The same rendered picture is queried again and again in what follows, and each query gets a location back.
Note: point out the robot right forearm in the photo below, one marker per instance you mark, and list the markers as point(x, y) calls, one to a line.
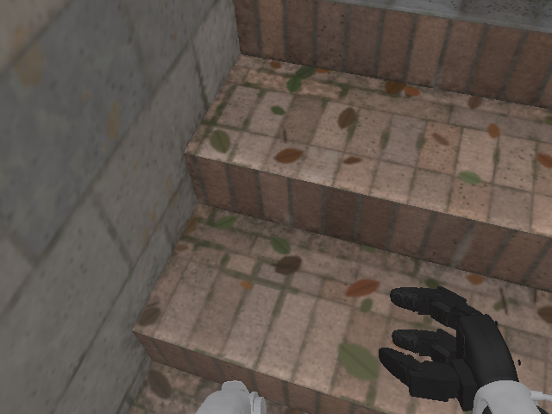
point(505, 397)

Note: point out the right robot hand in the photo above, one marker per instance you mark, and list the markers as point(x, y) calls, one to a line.
point(461, 365)

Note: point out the left robot shin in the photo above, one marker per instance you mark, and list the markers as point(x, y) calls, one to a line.
point(234, 385)

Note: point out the left robot thigh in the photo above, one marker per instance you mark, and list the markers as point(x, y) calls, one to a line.
point(233, 401)

